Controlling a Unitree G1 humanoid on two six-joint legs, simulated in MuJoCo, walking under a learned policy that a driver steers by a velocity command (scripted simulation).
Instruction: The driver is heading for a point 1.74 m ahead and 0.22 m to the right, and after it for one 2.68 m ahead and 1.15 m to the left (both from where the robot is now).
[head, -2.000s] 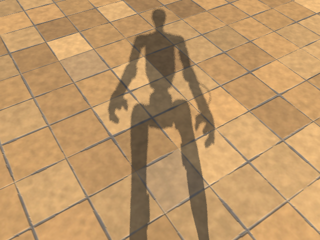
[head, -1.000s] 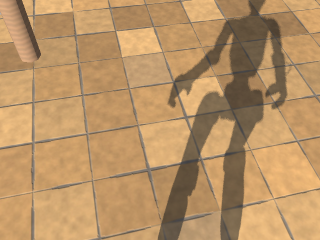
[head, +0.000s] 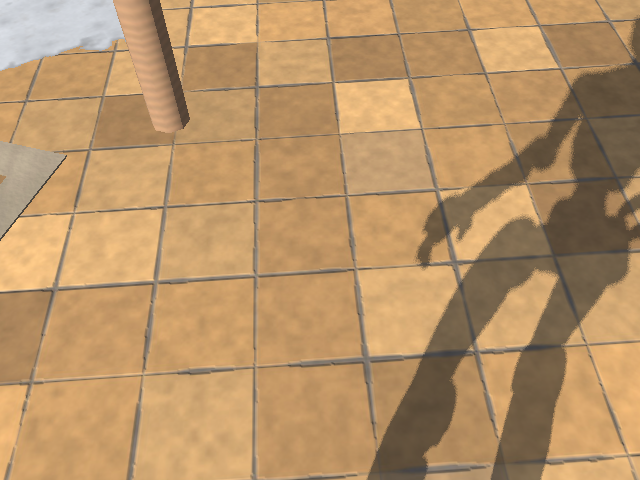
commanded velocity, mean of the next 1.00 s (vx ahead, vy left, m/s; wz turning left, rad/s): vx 0.08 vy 0.00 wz -0.34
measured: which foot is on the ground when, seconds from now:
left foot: down 0.00-0.06, up 0.08-0.66, down 0.68-1.00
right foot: up 0.00-0.04, down 0.06-0.68, up 0.70-1.00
